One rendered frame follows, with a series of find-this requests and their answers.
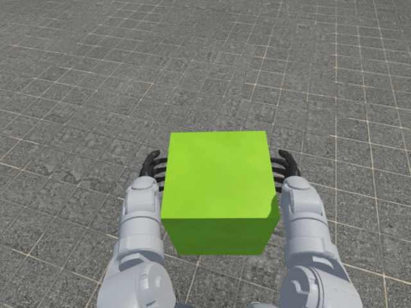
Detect robot right upper arm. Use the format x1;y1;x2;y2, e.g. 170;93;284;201
278;265;363;308

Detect robot right hand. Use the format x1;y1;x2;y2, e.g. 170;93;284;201
270;150;301;193

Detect robot left upper arm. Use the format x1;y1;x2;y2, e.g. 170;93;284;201
97;261;176;308

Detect robot left hand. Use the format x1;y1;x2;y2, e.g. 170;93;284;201
139;150;168;192

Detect robot left forearm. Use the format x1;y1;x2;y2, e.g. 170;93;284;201
96;176;164;308

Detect robot right forearm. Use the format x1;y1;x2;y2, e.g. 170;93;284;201
280;176;353;285

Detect carton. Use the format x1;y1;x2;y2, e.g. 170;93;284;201
161;131;280;255

